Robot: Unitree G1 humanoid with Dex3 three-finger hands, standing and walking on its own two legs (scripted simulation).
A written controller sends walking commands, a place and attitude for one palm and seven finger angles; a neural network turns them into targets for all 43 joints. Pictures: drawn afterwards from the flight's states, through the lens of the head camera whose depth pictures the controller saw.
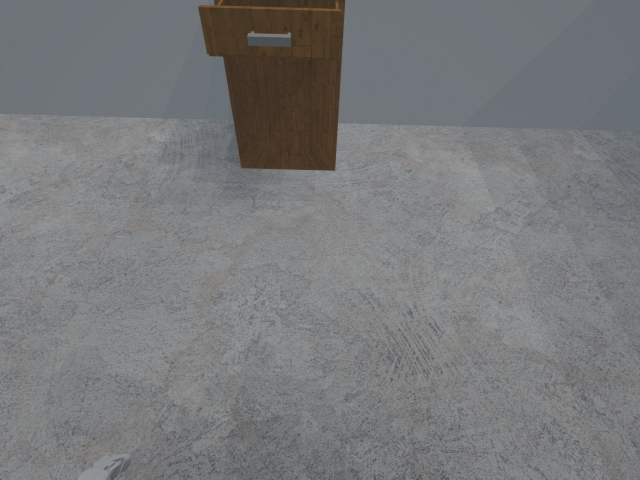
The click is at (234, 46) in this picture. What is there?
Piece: drawer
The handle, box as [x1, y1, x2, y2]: [247, 31, 290, 46]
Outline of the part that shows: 247,35 248,45 290,46 290,32 288,32 287,34 262,34 251,31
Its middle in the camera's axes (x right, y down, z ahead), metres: -0.16 -0.63 +1.21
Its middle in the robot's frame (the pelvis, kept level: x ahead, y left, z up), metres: +1.33 +0.22 +0.00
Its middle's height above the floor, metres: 0.77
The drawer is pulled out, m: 0.30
